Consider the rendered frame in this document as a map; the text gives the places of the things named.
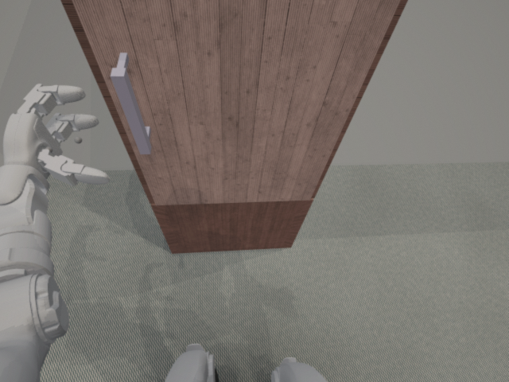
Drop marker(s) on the left robot forearm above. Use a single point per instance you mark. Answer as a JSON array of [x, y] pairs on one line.
[[25, 229]]

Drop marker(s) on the handle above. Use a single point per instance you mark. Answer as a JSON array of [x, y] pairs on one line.
[[121, 82]]

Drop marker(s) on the left robot upper arm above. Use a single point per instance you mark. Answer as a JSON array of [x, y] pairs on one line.
[[32, 316]]

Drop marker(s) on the robot left hand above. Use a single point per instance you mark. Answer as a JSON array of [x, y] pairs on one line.
[[26, 136]]

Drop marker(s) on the cupboard door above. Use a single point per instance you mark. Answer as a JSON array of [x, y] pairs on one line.
[[245, 99]]

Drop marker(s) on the robot right shin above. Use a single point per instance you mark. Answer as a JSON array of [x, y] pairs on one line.
[[288, 360]]

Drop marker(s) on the robot right thigh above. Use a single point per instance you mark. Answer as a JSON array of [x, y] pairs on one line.
[[296, 372]]

